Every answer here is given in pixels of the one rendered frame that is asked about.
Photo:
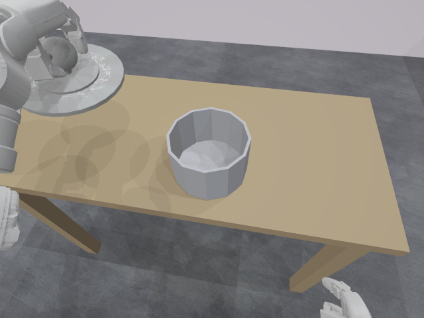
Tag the right robot hand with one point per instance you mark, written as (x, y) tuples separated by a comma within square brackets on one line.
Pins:
[(351, 303)]

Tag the left robot hand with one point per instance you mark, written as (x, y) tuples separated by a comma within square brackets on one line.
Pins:
[(46, 16)]

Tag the robot left upper arm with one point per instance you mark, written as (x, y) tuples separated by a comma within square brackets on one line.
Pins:
[(9, 218)]

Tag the left robot forearm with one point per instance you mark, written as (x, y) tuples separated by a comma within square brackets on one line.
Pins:
[(17, 39)]

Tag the knob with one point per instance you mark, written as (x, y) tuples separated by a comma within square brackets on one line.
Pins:
[(63, 52)]

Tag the lid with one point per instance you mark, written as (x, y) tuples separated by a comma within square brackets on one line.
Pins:
[(95, 79)]

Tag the pot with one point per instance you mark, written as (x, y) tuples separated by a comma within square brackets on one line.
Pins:
[(209, 150)]

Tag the table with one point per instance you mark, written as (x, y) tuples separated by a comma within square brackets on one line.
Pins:
[(316, 168)]

